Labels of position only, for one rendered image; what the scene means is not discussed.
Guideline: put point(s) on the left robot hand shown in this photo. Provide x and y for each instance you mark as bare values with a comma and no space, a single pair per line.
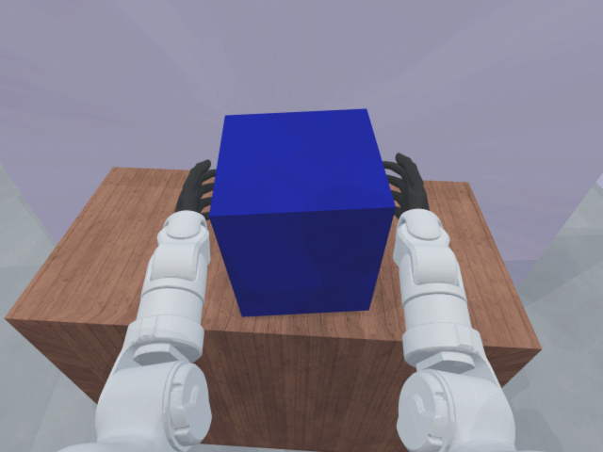
193,190

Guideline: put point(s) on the right robot upper arm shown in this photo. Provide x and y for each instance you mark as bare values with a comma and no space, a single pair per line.
447,412

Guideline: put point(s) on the left robot upper arm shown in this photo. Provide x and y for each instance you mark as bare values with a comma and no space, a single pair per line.
160,407

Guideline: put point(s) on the left robot forearm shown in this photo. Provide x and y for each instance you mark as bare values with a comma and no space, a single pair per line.
168,325

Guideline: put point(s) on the carton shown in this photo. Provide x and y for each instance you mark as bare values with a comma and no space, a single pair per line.
301,209

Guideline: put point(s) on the right robot forearm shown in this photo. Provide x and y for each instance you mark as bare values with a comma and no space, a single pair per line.
438,333

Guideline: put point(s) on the right robot hand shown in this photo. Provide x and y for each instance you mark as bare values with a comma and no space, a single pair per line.
413,195

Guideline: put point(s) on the pedestal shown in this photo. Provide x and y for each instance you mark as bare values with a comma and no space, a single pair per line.
324,382

